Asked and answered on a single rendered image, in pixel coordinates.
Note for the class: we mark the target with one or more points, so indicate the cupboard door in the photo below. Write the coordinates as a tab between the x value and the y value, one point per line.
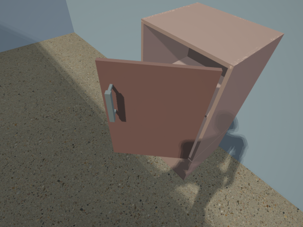
159	106

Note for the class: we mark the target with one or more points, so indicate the handle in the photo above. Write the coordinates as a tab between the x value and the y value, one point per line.
110	105

